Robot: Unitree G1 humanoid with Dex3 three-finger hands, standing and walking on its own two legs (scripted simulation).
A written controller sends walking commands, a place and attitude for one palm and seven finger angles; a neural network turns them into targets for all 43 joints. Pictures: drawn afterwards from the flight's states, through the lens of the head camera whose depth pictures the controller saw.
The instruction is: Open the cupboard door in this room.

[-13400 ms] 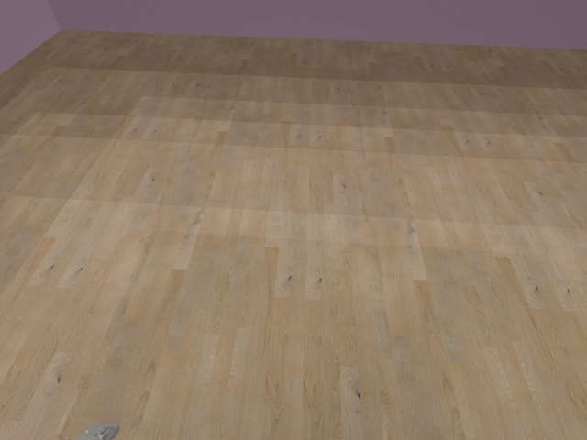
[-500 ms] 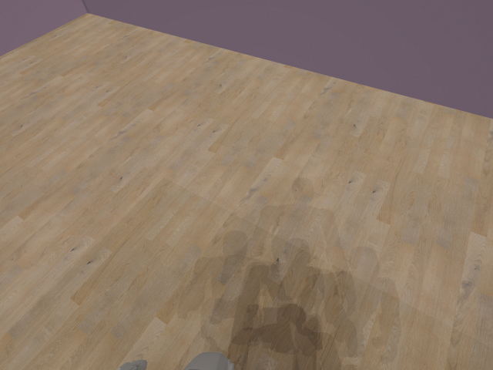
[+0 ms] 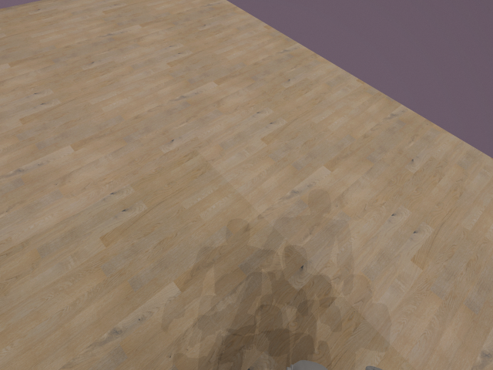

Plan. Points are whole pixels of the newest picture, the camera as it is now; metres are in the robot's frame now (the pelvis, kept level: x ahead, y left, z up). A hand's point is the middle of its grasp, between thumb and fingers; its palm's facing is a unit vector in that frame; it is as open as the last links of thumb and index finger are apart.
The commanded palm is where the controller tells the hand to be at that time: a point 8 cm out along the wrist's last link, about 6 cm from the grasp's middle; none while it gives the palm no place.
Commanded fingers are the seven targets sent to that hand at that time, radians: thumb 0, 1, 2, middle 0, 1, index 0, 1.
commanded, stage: turn or walk to find it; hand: left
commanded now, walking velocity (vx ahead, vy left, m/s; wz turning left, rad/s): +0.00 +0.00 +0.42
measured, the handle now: out of the picture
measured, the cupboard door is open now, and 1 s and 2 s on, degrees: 0 0 0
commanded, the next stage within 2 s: none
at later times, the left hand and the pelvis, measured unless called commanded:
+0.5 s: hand out of the picture +0.03 +0.14 -0.15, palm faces +0.21 -0.94 -0.28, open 7.3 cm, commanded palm none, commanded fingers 0.00 0.90 0.90 -0.20 -0.30 -0.20 -0.30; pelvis -0.01 -0.06 +0.00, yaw +13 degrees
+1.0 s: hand out of the picture -0.09 +0.20 -0.17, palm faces +0.47 -0.85 -0.25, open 7.3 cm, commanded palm none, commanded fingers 0.00 0.90 0.90 -0.20 -0.30 -0.20 -0.30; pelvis -0.04 -0.02 +0.00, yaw +26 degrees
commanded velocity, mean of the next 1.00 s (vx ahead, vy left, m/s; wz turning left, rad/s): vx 0.00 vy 0.00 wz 0.42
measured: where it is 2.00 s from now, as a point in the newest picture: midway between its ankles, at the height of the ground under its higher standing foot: outside the picture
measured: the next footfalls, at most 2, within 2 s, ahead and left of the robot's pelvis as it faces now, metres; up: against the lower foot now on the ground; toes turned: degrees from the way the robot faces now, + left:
right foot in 0.30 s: +0.04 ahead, -0.14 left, +0.00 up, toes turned +3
left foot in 0.78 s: -0.04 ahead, +0.09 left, +0.00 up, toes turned +26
